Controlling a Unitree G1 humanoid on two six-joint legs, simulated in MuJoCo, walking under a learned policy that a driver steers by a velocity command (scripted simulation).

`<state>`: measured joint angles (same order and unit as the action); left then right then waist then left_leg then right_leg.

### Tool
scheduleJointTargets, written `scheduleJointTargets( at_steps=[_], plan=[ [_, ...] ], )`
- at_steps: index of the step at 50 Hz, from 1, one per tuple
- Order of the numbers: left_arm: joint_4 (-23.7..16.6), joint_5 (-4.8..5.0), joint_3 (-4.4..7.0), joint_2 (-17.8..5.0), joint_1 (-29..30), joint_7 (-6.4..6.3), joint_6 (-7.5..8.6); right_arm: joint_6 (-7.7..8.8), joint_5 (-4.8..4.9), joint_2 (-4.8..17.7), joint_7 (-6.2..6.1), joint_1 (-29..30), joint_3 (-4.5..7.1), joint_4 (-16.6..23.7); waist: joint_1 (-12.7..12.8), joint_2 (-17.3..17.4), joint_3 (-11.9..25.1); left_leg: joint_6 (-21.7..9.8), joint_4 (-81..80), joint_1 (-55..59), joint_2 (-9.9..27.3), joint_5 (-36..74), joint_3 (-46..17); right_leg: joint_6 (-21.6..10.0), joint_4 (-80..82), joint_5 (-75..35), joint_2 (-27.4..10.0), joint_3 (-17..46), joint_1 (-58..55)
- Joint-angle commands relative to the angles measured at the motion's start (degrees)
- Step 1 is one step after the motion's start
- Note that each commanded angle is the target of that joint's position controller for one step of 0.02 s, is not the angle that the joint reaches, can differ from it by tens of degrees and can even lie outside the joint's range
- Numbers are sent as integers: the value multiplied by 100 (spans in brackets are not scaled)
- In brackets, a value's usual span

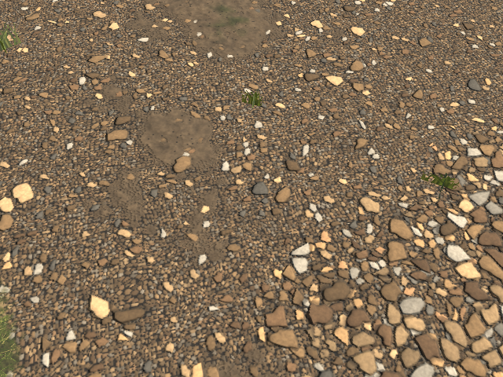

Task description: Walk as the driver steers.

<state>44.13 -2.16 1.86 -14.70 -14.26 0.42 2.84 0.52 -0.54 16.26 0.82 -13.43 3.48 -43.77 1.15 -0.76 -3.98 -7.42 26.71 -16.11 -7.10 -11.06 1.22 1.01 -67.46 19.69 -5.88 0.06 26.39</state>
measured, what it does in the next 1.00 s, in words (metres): walks ahead, turning left: right foot, then left foot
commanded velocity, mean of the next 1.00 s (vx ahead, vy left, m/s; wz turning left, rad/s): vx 0.50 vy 0.00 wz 0.30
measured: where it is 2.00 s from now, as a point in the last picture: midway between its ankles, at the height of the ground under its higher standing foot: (225, 192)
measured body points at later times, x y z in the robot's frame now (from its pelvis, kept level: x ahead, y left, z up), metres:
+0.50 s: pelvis +0.28 -0.03 +0.00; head +0.31 -0.04 +0.45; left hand +0.37 +0.25 -0.10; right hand +0.39 -0.30 -0.13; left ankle +0.13 +0.04 -0.65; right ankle +0.36 -0.11 -0.73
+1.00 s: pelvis +0.52 +0.07 +0.00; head +0.54 +0.09 +0.45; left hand +0.45 +0.32 -0.15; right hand +0.74 -0.13 -0.10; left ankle +0.55 +0.15 -0.73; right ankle +0.43 -0.08 -0.65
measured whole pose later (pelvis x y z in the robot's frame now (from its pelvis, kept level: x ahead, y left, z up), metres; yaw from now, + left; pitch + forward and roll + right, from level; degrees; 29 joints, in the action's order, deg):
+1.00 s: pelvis +0.52 +0.07 +0.00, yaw +16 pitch +0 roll -1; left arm 52.4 -0.7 2.1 -14.1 -21.7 0.6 2.9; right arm 3.4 -1.8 14.1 0.6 -8.7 1.1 -45.1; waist 2.3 -1.0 -2.2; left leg -4.6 28.3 -18.3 -1.8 -10.7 4.2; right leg -3.8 -60.4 22.3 0.0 -0.5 16.5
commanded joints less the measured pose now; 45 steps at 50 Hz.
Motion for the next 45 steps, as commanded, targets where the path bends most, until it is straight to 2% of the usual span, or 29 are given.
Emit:
scheduleJointTargets(
  at_steps=[1, 3, 7, 13, 14, 16, 17, 18, 19, 20, 21, 22, 23, 24, 25, 27, 30, 32, 35, 38, 40, 42, 43, 44, 45],
  plan=[
    [-271, -85, 147, -538, -443, 37, -137, 211, 67, 732, -18, -251, 190, 259, 106, 201, 543, -864, -1295, 702, 1422, 2261, -1648, 132, 318, -244, -83, 51, 586],
    [-396, -69, 136, -475, -57, 56, -179, 238, 49, 828, -19, -473, 221, 196, 2, 247, 409, -814, -1443, 629, 1325, 1922, -1664, 202, 713, -647, -59, 5, 845],
    [-687, -46, 117, -476, 929, 72, -166, 233, 53, 821, -41, -998, 225, 63, -351, 387, 171, -663, -1486, 997, 1275, 1619, -1874, 256, 1760, -1472, 28, 60, 1394],
    [-1042, 31, 36, -484, 1890, 133, -42, 224, -18, 924, -125, -1492, 248, -29, -675, 462, 129, -582, -978, 1631, 1389, 2400, -2204, 134, 2962, -1722, 396, 76, 1255],
    [-1075, 44, 39, -524, 1886, 129, -20, 222, -27, 960, -149, -1456, 256, -17, -633, 495, 130, -521, -878, 1647, 1431, 2509, -2300, 80, 3147, -1650, 442, 120, 1043],
    [-943, 53, 68, -616, 1383, 99, 22, 236, -31, 999, -178, -1185, 250, 22, -356, 574, 208, -297, -672, 1425, 1465, 2845, -2277, -107, 3576, -1431, 567, 78, 70],
    [-784, 51, 122, -722, 904, 51, 47, 260, -34, 1021, -167, -1089, 244, 17, -152, 567, 390, -180, -266, 1294, 1390, 3500, -2211, -222, 3686, -1202, 735, -22, -690],
    [-565, 25, 187, -829, 183, -14, 105, 289, -6, 990, -133, -1057, 220, -33, 214, 327, 748, -46, 659, 1168, 1102, 3806, -1933, -368, 4056, -1299, 764, -86, -1649],
    [-469, -67, 263, -1109, -630, -102, 166, 333, 24, 733, -89, -1114, 138, 22, 548, -43, 1406, 84, 2022, 565, 799, 2759, -1643, -631, 4196, -589, -84, 755, -2880],
    [-447, -174, 388, -1680, -1041, -144, 146, 340, 170, 188, -85, -1769, 28, 140, 302, -1279, 2118, 335, 3839, -1039, -103, -833, -994, -1311, 4550, -54, -1682, 3369, -4326],
    [-359, 6, 393, -1478, -848, -87, 66, 307, -13, 585, -119, -1867, 62, 27, 146, -1194, 1968, 303, 4451, -1697, -32, -1793, -974, -1566, 5138, 469, -1853, 4680, -3917],
    [-438, 66, 292, -991, -345, -58, 49, 266, -88, 674, -104, -1442, 84, -19, 17, -444, 1032, 303, 4593, -1845, 277, -1303, -1022, -1510, 5247, 745, -1620, 3858, -3070],
    [-424, 71, 210, -656, -76, -25, 67, 263, -119, 632, -51, -1005, 56, 35, 15, -52, 591, 311, 4341, -1770, 450, -966, -953, -1388, 5328, 333, -1291, 3033, -2473],
    [-350, 49, 168, -544, -11, -25, 92, 241, -120, 556, -5, -826, 44, 78, -69, -186, 376, 322, 4055, -1677, 593, -851, -892, -1233, 5432, -277, -1000, 2404, -2135],
    [-243, 66, 147, -507, -62, -32, 131, 192, -165, 521, 37, -790, 31, 94, -148, -401, 303, 362, 3841, -1521, 675, -815, -847, -1144, 5511, -808, -786, 1963, -1897],
    [-69, 111, 157, -557, -282, 14, 247, 121, -193, 427, 80, -848, -2, 33, -208, -489, 394, 417, 3680, -1378, 646, -746, -749, -1172, 5555, -1787, -667, 1539, -1842],
    [124, 167, 183, -644, -484, 49, 326, 99, -216, 357, 123, -362, -51, 166, -206, -455, 285, 519, 3245, -1826, 821, -341, -555, -1282, 5822, -2096, -641, 1143, -1956],
    [236, 173, 174, -603, -612, 54, 300, 112, -208, 285, 153, 192, -114, 323, -107, -418, 144, 616, 2651, -2022, 1000, 81, -318, -1269, 5994, -2115, -528, 876, -1972],
    [409, 185, 179, -635, -863, 70, 274, 154, -161, 98, 193, 905, -235, 497, 81, -418, 77, 674, 1592, -1724, 1044, 654, 2, -1156, 5997, -2435, -344, 484, -1940],
    [580, 166, 204, -760, -1168, 62, 249, 179, -124, 137, 173, 1309, -261, 580, 211, -405, 72, 610, 972, -1416, 943, 738, 181, -1103, 5816, -2804, -466, 418, -2177],
    [672, 146, 210, -809, -1255, 38, 216, 194, -119, 212, 138, 1414, -244, 623, 200, -420, 40, 488, 742, -1299, 901, 537, 198, -1073, 5642, -3063, -637, 482, -2437],
    [736, 133, 220, -871, -1215, 6, 172, 224, -147, 285, 92, 1214, -208, 566, 51, -423, 108, 322, 455, -871, 748, 163, 257, -1002, 5209, -3781, -714, 455, -2641],
    [768, 152, 219, -890, -1173, -7, 147, 259, -181, 329, 57, 743, -167, 400, -184, -342, 324, 217, 132, -221, 589, 146, 324, -920, 4606, -4423, -614, 313, -2646],
    [786, 169, 182, -800, -1195, -13, 131, 323, -247, 487, 3, -77, -85, 99, -506, -119, 800, 54, -99, 918, 576, 215, 248, -804, 3601, -4499, -362, 78, -2326],
    [569, 187, 106, -599, -1054, -13, 147, 366, -359, 891, -71, -1132, 35, -86, -950, 415, 1522, -272, -245, 2317, 1754, -402, -1027, -667, 2023, -2971, -98, -156, -1316]
  ],
)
